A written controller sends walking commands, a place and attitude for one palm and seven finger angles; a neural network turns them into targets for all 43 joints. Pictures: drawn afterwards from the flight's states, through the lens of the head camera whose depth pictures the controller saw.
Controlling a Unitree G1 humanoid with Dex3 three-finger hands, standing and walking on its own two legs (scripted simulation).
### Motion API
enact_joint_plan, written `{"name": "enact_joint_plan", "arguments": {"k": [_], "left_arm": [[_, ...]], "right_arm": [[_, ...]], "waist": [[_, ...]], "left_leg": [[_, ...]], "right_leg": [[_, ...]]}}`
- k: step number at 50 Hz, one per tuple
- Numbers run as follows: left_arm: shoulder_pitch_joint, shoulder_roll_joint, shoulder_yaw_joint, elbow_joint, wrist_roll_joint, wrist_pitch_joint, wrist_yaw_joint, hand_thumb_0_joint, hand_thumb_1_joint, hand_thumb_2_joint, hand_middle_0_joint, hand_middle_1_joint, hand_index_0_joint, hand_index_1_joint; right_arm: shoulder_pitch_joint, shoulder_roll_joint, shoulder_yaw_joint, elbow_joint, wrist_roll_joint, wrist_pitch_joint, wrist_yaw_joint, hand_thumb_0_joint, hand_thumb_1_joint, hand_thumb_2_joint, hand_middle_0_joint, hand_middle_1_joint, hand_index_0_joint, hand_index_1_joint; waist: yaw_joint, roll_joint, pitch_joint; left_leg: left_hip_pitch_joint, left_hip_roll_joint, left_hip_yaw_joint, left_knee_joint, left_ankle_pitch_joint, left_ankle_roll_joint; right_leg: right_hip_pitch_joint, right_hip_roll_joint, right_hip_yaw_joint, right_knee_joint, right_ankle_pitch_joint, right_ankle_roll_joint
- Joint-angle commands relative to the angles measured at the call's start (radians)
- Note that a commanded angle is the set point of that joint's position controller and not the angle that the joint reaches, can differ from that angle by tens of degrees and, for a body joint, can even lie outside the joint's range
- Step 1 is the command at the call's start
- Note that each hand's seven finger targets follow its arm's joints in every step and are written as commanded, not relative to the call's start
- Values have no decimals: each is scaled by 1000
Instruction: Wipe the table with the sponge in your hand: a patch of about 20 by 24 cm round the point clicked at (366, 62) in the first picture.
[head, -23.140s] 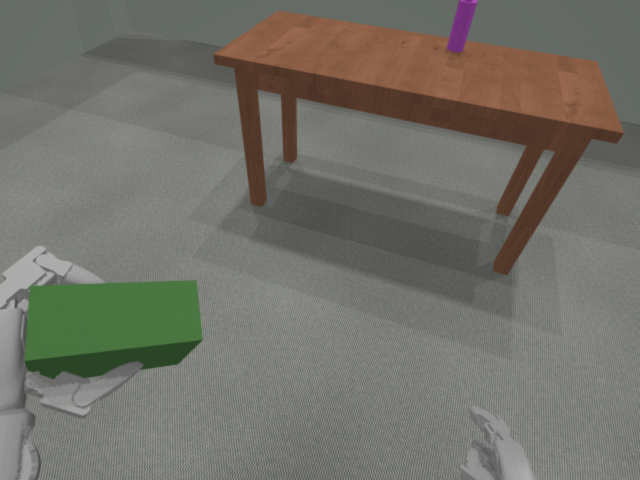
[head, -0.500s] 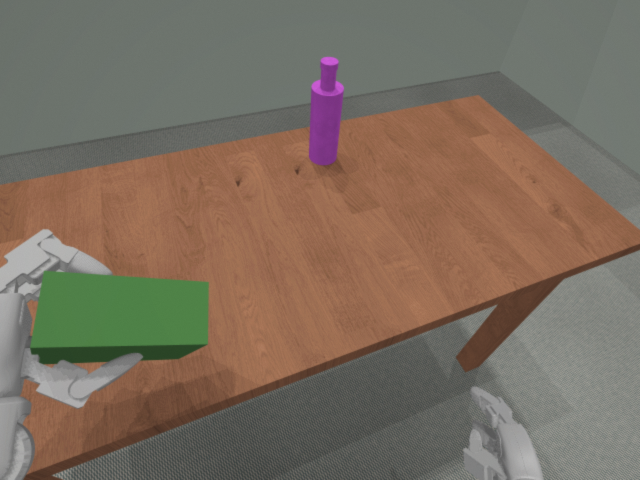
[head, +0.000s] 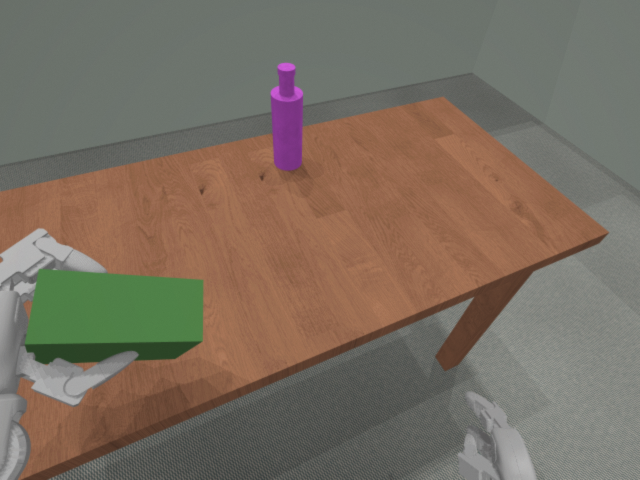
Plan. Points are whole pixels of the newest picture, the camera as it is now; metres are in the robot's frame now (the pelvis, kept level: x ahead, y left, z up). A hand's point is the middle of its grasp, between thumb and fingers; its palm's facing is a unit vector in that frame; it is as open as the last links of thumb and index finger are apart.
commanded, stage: shuffle to correct the standing spot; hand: left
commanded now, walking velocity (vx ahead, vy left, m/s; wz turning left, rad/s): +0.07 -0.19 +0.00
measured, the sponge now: (143, 321) +0.24 +0.20 +0.13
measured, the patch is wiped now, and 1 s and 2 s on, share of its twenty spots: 0.00 0.00 0.00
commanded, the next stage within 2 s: come to a stop and stand still in 0.34 s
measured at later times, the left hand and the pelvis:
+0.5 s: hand (153, 309) +0.24 +0.18 +0.15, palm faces +0.31 -0.86 -0.40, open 10.3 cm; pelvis +0.02 -0.06 -0.01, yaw +0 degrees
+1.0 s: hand (154, 368) +0.18 +0.16 +0.15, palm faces +0.36 -0.83 -0.43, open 10.3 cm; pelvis -0.03 -0.08 +0.00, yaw +0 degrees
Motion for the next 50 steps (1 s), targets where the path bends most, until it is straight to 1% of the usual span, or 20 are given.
{"name": "enact_joint_plan", "arguments": {"k": [1,3,4,8,9,11,17,19,22,26,29,33,34,37,38,39,43,44,46,50], "left_arm": [[-76,157,110,-225,-23,-58,18,0,100,1300,-1200,-1600,-1200,-1600],[-69,183,134,-246,-25,-53,21,0,100,1300,-1200,-1600,-1200,-1600],[-73,152,105,-242,-29,-55,18,0,100,1300,-1200,-1600,-1200,-1600],[-67,191,143,-283,-37,-44,18,0,100,1300,-1200,-1600,-1200,-1600],[-64,170,126,-274,-41,-46,17,0,100,1300,-1200,-1600,-1200,-1600],[-55,187,148,-275,-44,-39,16,0,100,1300,-1200,-1600,-1200,-1600],[-27,187,161,-265,-55,-26,18,0,100,1300,-1200,-1600,-1200,-1600],[-18,174,148,-278,-59,-26,20,0,100,1300,-1200,-1600,-1200,-1600],[-10,193,165,-279,-57,-25,18,0,100,1300,-1200,-1600,-1200,-1600],[-23,181,152,-278,-41,-33,29,0,100,1300,-1200,-1600,-1200,-1600],[5,157,124,-265,-32,-33,36,0,100,1300,-1200,-1600,-1200,-1600],[39,192,154,-247,-29,-23,40,0,100,1300,-1200,-1600,-1200,-1600],[33,170,139,-240,-29,-24,39,0,100,1300,-1200,-1600,-1200,-1600],[10,178,141,-243,-26,-25,36,0,100,1300,-1200,-1600,-1200,-1600],[9,192,145,-245,-27,-22,40,0,100,1300,-1200,-1600,-1200,-1600],[-1,164,122,-226,-25,-21,38,0,100,1300,-1200,-1600,-1200,-1600],[-40,174,113,-223,-16,-12,42,0,100,1300,-1200,-1600,-1200,-1600],[-51,147,88,-214,-14,-10,40,0,100,1300,-1200,-1600,-1200,-1600],[-72,154,90,-207,-10,-6,40,0,100,1300,-1200,-1600,-1200,-1600],[-101,145,75,-219,-3,-4,42,0,100,1300,-1200,-1600,-1200,-1600]], "right_arm": [[-95,-134,-64,-164,6,-47,-6,0,-900,-900,200,300,200,300],[-109,-132,-63,-162,9,-46,-7,0,-900,-900,200,300,200,300],[-98,-132,-59,-162,3,-43,-7,0,-900,-900,200,300,200,300],[-102,-135,-70,-168,10,-42,-9,0,-900,-900,200,300,200,300],[-93,-136,-69,-167,5,-40,-10,0,-900,-900,200,300,200,300],[-86,-138,-79,-171,8,-35,-11,0,-900,-900,200,300,200,300],[-76,-137,-84,-171,15,-19,-6,0,-900,-900,200,300,200,300],[-85,-133,-76,-171,17,-15,-5,0,-900,-900,200,300,200,300],[-87,-134,-81,-172,18,-11,-8,0,-900,-900,200,300,200,300],[-109,-132,-73,-162,20,-12,-6,0,-900,-900,200,300,200,300],[-120,-134,-64,-159,19,-11,-8,0,-900,-900,200,300,200,300],[-119,-134,-69,-152,30,-4,-9,0,-900,-900,200,300,200,300],[-110,-133,-66,-155,26,1,-8,0,-900,-900,200,300,200,300],[-108,-136,-68,-155,28,-1,-13,0,-900,-900,200,300,200,300],[-123,-138,-66,-149,31,-1,-17,0,-900,-900,200,300,200,300],[-111,-136,-62,-150,27,1,-18,0,-900,-900,200,300,200,300],[-112,-139,-63,-141,34,-2,-24,0,-900,-900,200,300,200,300],[-103,-138,-61,-146,30,0,-24,0,-900,-900,200,300,200,300],[-98,-139,-62,-143,32,-3,-24,0,-900,-900,200,300,200,300],[-101,-140,-62,-141,32,-1,-23,0,-900,-900,200,300,200,300]], "waist": [[1,92,-127],[-1,101,-136],[-1,104,-145],[-4,99,-183],[-4,93,-186],[-3,81,-201],[-12,22,-206],[-15,34,-194],[-12,36,-168],[-9,115,-165],[-5,132,-163],[-2,55,-131],[-3,35,-138],[0,42,-137],[1,76,-129],[-2,84,-120],[0,72,-109],[-2,67,-99],[-1,48,-84],[-4,66,-83]], "left_leg": [[13,161,-162,-75,2,-9],[39,155,-150,-58,30,-10],[27,157,-151,-46,35,-4],[66,152,-128,16,153,-8],[53,152,-123,32,158,-4],[54,150,-105,68,187,-5],[17,107,-54,146,108,-10],[30,106,-54,135,104,-4],[44,119,-45,85,92,1],[63,107,-43,44,132,6],[60,94,-54,42,114,7],[60,68,-36,42,19,3],[53,67,-41,41,14,4],[95,72,-51,27,10,3],[109,79,-54,19,12,8],[99,78,-58,10,-5,9],[130,79,-61,13,-36,10],[122,76,-64,14,-52,12],[126,67,-57,20,-81,7],[132,59,-60,7,-68,8]], "right_leg": [[31,-125,139,-48,33,38],[12,-126,143,-49,52,36],[25,-127,137,-45,58,35],[37,-142,159,-26,186,33],[49,-147,154,-23,205,37],[72,-161,171,-17,286,49],[96,-206,197,-31,383,70],[70,-202,184,-34,359,100],[62,-166,157,-41,373,185],[103,-138,135,-51,409,211],[123,-149,133,-79,366,200],[97,-162,159,-154,295,237],[108,-162,155,-159,270,237],[68,-153,164,-181,217,239],[48,-159,165,-183,194,231],[44,-152,159,-192,140,231],[1,-154,173,-224,54,232],[-6,-150,171,-233,18,232],[-28,-147,174,-260,-16,250],[-11,-132,158,-248,16,253]]}}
